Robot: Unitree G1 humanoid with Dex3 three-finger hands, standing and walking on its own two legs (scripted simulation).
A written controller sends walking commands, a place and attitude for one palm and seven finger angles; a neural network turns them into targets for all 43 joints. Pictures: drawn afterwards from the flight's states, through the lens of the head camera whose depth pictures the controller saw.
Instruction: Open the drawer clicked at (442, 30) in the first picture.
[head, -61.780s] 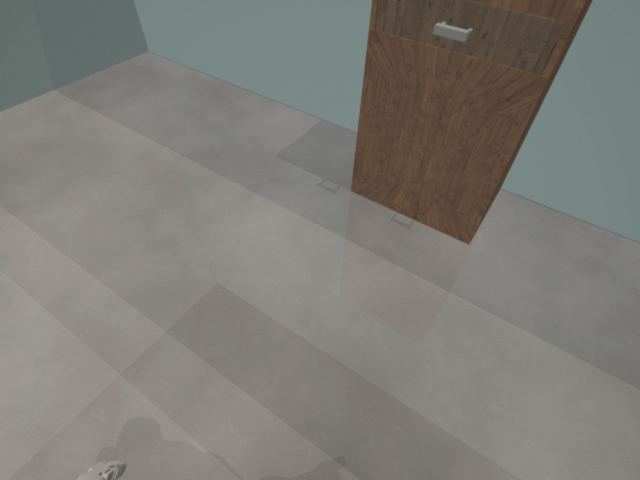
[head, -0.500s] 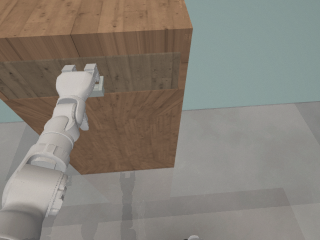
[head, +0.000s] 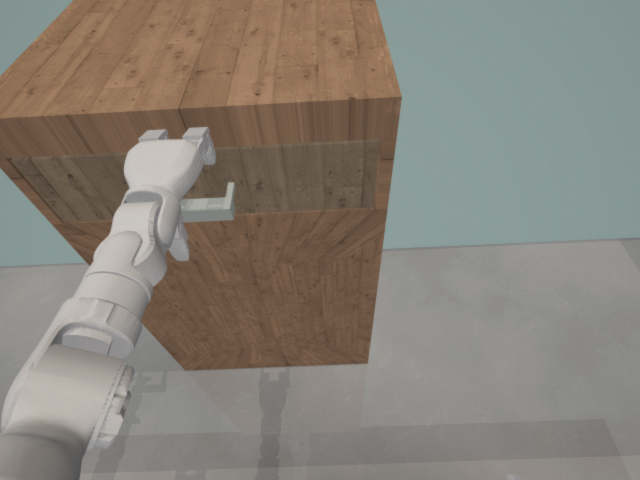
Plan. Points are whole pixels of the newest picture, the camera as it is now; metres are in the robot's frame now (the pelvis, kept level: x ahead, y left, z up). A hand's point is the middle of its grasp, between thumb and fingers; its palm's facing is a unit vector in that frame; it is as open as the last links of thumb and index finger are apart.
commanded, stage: lift the fingers back up to retry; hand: left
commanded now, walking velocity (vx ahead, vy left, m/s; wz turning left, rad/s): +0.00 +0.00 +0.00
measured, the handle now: (202, 199) +0.51 +0.20 +0.05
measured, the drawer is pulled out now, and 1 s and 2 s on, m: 0.00 0.00 0.00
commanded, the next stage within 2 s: re-aim the fingers above the handle in 0.16 s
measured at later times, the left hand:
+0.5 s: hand (178, 200) +0.44 +0.20 +0.11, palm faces +0.02 +0.00 -1.00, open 13.9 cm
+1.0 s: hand (175, 200) +0.45 +0.20 +0.11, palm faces +0.01 +0.01 -1.00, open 13.9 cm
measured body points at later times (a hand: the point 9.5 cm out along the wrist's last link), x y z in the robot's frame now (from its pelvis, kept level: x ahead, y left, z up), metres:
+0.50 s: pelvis +0.00 -0.01 +0.00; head +0.04 -0.03 +0.45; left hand +0.44 +0.20 +0.16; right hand +0.11 -0.26 -0.13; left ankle -0.04 +0.11 -0.73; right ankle +0.01 -0.12 -0.73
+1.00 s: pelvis -0.01 +0.00 +0.00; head +0.03 -0.03 +0.45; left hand +0.44 +0.20 +0.16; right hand +0.07 -0.27 -0.14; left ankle -0.04 +0.11 -0.73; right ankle +0.01 -0.12 -0.73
